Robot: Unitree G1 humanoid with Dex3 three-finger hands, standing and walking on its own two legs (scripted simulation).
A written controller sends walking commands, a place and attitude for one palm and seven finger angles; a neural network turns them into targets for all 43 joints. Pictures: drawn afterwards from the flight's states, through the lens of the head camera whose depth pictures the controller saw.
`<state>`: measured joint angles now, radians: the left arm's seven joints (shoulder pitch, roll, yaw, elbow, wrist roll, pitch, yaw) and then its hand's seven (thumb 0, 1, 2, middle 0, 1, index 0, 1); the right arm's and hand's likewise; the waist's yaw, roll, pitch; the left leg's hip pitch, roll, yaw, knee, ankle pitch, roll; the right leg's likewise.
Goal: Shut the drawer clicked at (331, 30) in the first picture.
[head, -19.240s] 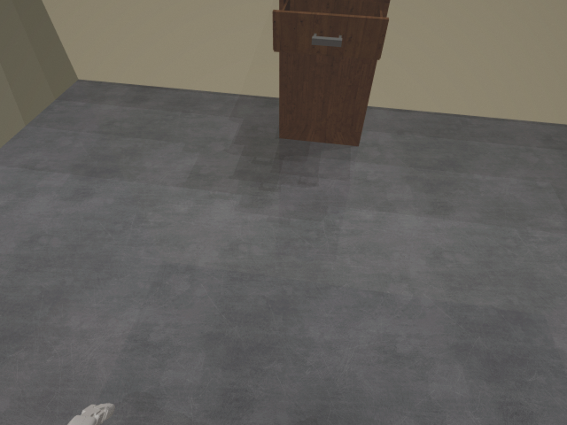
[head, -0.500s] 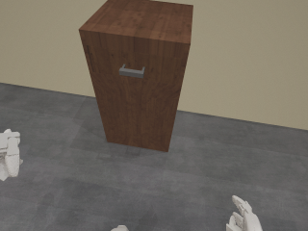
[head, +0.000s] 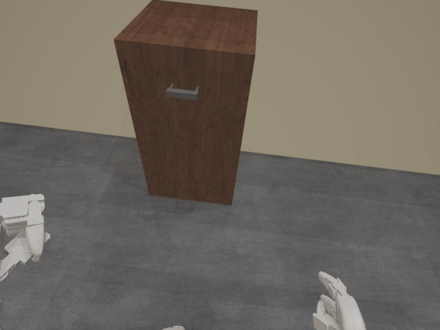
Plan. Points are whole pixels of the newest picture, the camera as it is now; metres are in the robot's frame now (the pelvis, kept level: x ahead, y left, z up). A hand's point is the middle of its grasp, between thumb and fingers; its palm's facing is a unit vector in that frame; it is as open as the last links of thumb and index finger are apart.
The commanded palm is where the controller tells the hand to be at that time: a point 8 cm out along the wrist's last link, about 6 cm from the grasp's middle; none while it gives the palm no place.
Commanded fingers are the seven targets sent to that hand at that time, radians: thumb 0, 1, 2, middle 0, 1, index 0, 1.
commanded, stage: stop stepping back and stand still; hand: left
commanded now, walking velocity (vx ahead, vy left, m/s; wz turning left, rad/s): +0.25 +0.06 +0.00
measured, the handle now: (183, 90) +0.88 +0.20 -0.05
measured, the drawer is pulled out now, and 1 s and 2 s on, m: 0.00 0.00 0.00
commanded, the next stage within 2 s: let the arm hang, fingers relaxed in 0.42 s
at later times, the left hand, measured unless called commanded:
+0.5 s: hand (39, 250) +0.17 +0.24 +0.17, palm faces +0.38 -0.81 -0.44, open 3.2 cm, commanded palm none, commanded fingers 0.00 0.90 0.90 -1.40 -1.60 -1.40 -1.60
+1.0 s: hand out of the picture -0.09 +0.21 -0.16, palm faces +0.06 -0.97 -0.24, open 4.3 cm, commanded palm none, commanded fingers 0.00 0.90 0.90 -0.40 -0.52 -0.40 -0.52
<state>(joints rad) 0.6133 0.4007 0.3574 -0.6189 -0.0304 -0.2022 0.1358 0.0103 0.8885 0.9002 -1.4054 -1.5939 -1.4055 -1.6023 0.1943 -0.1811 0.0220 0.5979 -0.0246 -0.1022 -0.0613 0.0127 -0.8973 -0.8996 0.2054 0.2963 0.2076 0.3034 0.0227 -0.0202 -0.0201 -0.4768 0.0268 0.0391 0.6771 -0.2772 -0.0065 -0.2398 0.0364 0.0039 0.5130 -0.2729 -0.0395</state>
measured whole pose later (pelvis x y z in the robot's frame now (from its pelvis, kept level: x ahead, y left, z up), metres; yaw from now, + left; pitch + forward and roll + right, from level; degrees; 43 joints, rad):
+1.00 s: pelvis -0.02 +0.01 +0.01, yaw +2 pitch -1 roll -1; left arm 0.38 0.23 0.02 1.09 0.02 0.03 0.01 0.01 0.91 0.90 -0.76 -0.95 -0.75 -0.93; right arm 0.28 -0.18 -0.01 1.06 -0.02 0.04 -0.02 0.01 -0.92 -0.90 0.20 0.30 0.20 0.30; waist 0.02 0.00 0.06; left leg -0.29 0.00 0.00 0.45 -0.15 0.01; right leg -0.20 0.00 -0.09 0.43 -0.22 -0.02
